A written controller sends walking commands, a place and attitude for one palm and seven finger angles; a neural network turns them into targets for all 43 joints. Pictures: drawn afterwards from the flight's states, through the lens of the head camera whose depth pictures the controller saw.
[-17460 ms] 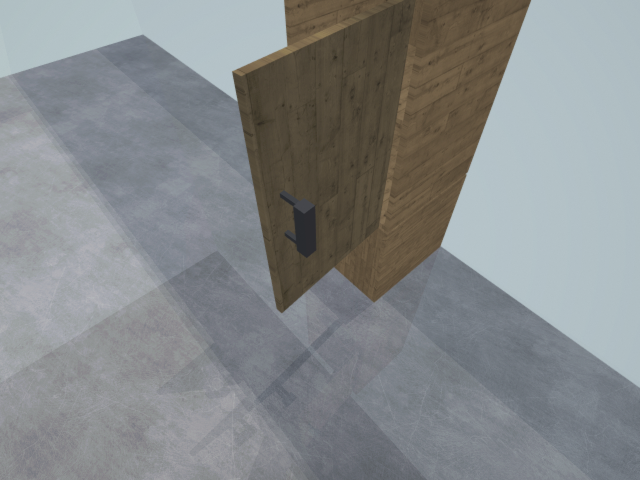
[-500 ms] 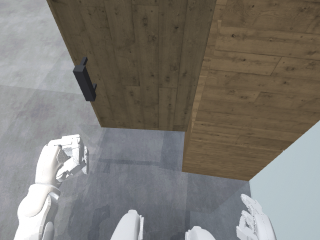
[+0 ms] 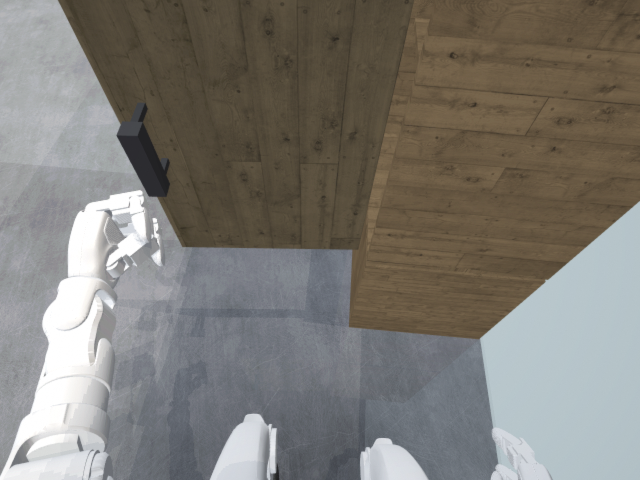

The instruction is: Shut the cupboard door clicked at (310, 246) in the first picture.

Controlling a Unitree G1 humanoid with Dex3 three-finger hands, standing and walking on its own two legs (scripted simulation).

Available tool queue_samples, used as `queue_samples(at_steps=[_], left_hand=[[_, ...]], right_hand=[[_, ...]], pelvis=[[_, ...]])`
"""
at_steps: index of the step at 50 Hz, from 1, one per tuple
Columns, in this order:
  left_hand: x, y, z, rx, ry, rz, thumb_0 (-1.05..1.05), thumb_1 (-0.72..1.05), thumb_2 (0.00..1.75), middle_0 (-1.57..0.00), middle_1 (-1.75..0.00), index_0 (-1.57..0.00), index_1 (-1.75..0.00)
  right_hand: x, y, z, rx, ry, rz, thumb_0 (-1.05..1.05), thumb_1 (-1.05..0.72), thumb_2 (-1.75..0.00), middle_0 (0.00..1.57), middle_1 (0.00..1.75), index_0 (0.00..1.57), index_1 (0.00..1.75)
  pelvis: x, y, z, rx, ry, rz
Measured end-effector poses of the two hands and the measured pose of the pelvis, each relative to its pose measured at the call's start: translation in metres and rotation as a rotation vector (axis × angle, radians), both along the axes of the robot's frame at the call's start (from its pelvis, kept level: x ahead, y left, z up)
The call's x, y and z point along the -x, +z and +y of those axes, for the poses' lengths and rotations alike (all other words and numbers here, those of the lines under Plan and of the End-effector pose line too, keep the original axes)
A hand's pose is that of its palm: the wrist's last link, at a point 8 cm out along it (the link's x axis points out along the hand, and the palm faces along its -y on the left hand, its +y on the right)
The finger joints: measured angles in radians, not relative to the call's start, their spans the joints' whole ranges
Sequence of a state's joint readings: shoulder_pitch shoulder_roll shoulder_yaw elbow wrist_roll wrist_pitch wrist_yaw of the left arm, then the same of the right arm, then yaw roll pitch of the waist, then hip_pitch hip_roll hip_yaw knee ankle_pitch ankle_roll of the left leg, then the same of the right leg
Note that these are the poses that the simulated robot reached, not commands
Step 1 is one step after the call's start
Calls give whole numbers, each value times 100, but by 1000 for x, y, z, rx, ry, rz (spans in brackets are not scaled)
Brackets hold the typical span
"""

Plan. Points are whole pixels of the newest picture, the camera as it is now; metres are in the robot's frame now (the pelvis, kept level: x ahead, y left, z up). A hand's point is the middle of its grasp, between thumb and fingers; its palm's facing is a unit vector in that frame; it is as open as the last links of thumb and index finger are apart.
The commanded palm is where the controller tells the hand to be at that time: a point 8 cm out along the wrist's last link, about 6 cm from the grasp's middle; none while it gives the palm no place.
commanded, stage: bring the fist close to the handle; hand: left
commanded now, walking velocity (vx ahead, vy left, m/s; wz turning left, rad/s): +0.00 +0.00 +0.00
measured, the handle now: (149, 150) +0.54 +0.26 +0.06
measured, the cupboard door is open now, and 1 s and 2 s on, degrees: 95 94 75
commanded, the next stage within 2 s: push the door shut along its arc in 0.60 s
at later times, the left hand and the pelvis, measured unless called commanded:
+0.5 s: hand (160, 203) +0.45 +0.23 +0.05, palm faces +0.05 -1.00 +0.00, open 3.1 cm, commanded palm +0.42 +0.28 +0.06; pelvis +0.01 +0.00 -0.01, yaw -2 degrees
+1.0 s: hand (163, 190) +0.46 +0.22 +0.06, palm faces -0.03 -1.00 -0.01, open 3.1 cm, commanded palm +0.46 +0.27 +0.06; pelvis +0.00 +0.00 -0.01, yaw -1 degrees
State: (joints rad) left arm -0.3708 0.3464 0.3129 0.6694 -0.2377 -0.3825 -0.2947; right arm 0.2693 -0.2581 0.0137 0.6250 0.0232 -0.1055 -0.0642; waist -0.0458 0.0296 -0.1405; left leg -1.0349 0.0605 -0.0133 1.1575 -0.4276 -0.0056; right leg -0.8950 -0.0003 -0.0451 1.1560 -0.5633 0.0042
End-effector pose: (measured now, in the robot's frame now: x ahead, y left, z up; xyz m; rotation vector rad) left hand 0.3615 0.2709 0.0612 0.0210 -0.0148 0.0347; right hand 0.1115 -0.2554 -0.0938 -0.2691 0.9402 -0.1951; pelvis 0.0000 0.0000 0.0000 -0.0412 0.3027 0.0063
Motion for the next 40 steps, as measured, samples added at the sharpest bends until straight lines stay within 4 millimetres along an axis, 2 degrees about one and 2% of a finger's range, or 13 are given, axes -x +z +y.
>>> queue_samples(at_steps=[7, 14, 22, 29, 40], left_hand=[[-32, 4, 7, 8, 9, 13, 2, 90, 90, -130, -150, -130, -150], [-62, -1, 12, 13, 8, 27, 2, 90, 90, -130, -150, -130, -150], [-67, -11, 9, 18, 1, 48, 2, 90, 90, -130, -150, -130, -150], [-62, -8, 13, 11, 18, 22, 2, 90, 90, -130, -150, -130, -150], [-54, 0, 12, 13, -6, 24, 2, 90, 90, -130, -150, -130, -150]], right_hand=[[21, -7, -3, -2, -33, 76, 1, -90, -90, 21, 30, 21, 30], [48, -16, -10, 13, -71, 171, 1, -90, -90, 21, 30, 21, 30], [68, -17, -11, 1, -121, 247, 1, -90, -90, 21, 30, 21, 30], [60, -13, -8, -5, -122, 240, 1, -90, -90, 21, 30, 21, 30], [27, -7, -5, -9, -65, 155, 1, -90, -90, 21, 30, 21, 30]], pelvis=[[-1, -2, 0, 0, -7, 23], [-1, -9, -1, 5, -14, 59], [-6, -8, 1, 0, -28, 76], [-11, -4, 1, 1, -27, 71], [-11, 0, 1, 4, -13, 49]])
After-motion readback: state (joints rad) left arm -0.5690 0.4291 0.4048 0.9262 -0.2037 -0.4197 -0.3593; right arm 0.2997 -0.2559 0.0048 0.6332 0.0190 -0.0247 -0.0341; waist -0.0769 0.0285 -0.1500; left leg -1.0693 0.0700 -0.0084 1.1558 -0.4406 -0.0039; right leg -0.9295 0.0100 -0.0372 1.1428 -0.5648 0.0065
